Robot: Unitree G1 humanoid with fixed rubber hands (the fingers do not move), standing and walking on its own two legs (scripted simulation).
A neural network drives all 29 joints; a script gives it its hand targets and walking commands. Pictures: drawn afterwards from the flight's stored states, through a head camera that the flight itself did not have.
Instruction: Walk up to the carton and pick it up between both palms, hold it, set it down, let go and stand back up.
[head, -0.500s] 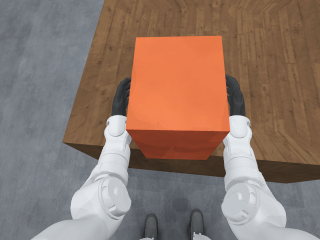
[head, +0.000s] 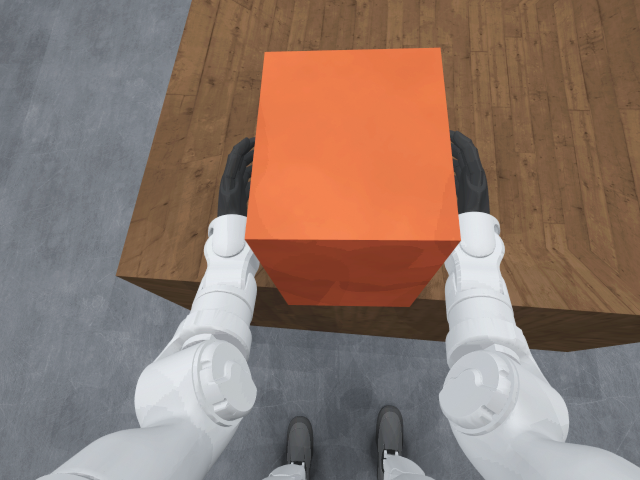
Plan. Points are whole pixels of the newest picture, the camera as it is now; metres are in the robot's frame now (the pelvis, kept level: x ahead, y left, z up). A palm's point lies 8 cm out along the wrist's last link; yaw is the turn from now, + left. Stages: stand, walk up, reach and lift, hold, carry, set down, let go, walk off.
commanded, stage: set down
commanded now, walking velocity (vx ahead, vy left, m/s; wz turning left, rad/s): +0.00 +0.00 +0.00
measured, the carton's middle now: (349, 201) +0.46 -0.02 -0.06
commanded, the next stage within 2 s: none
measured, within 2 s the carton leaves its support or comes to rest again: neither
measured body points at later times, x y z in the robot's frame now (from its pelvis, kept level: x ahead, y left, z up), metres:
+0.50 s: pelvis +0.00 +0.00 +0.00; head +0.17 -0.01 +0.41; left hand +0.46 +0.13 -0.02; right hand +0.45 -0.16 -0.02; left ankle -0.01 +0.13 -0.74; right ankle +0.02 -0.11 -0.74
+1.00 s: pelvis -0.01 +0.01 -0.01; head +0.13 -0.01 +0.42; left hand +0.48 +0.16 +0.03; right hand +0.48 -0.22 +0.04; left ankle -0.01 +0.13 -0.74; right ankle +0.02 -0.11 -0.74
